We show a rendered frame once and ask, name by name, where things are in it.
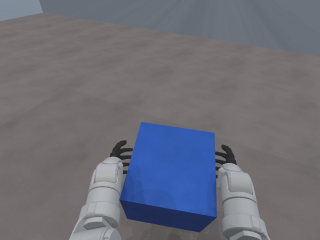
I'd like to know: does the carton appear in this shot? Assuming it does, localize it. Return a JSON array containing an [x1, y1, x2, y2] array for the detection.
[[119, 122, 217, 233]]

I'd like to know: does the left robot hand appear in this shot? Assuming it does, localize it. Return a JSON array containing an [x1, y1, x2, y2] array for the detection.
[[110, 140, 133, 174]]

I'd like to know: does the left robot upper arm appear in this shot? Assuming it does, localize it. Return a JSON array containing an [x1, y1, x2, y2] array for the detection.
[[70, 226, 122, 240]]

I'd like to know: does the left robot forearm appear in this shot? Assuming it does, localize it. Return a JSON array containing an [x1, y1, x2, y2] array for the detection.
[[69, 156, 123, 240]]

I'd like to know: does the right robot hand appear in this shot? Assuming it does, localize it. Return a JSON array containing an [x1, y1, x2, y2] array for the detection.
[[215, 144, 237, 178]]

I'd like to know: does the right robot forearm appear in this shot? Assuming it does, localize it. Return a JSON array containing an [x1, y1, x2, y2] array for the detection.
[[216, 163, 270, 240]]

